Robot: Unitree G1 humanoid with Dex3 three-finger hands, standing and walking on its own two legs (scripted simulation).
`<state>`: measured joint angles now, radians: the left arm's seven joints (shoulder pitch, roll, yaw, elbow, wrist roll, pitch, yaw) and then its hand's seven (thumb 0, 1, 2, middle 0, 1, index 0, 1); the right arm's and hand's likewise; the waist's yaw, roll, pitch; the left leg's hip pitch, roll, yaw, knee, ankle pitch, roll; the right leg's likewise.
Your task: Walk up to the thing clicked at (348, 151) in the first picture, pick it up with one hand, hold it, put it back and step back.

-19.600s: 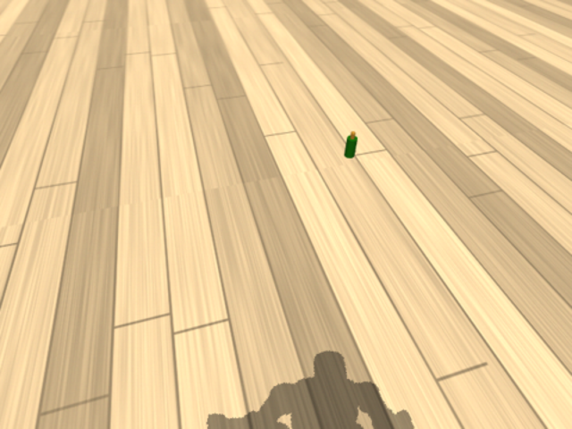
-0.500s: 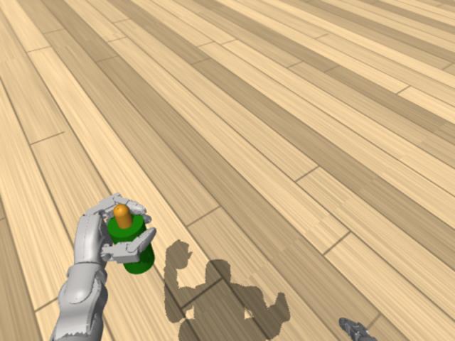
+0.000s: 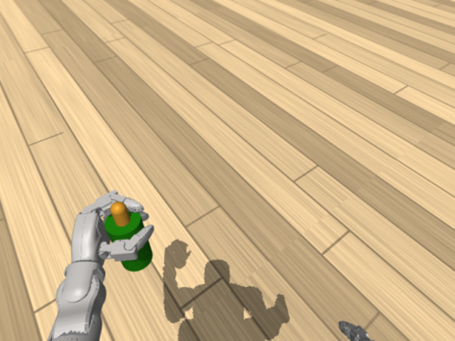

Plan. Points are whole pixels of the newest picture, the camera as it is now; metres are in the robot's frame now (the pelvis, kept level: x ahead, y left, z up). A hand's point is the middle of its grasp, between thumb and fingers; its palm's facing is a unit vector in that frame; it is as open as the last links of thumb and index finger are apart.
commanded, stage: hold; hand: left
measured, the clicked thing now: (128, 233) +0.33 +0.18 +0.02
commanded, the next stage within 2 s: crouch in 1.12 s
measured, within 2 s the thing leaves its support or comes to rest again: neither
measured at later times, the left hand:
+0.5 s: hand (130, 230) +0.32 +0.17 +0.04, palm faces +0.07 -1.00 -0.03, open 6.7 cm
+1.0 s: hand (132, 230) +0.32 +0.17 +0.04, palm faces +0.08 -1.00 -0.02, open 6.7 cm
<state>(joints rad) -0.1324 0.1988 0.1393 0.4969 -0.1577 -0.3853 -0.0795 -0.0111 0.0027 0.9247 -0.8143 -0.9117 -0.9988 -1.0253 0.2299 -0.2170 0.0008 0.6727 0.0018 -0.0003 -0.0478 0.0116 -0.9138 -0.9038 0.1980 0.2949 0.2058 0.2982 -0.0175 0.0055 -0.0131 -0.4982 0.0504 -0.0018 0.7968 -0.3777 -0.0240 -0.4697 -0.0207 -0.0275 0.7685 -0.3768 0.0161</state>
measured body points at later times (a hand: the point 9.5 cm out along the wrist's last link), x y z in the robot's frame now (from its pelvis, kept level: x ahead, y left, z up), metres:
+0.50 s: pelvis +0.00 +0.00 +0.00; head +0.04 +0.01 +0.45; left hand +0.31 +0.22 +0.04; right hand +0.13 -0.25 -0.11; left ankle +0.02 +0.13 -0.71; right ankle +0.01 -0.13 -0.71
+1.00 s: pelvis +0.00 +0.00 +0.00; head +0.03 +0.00 +0.45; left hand +0.31 +0.22 +0.04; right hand +0.13 -0.25 -0.11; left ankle +0.02 +0.13 -0.71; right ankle +0.01 -0.13 -0.71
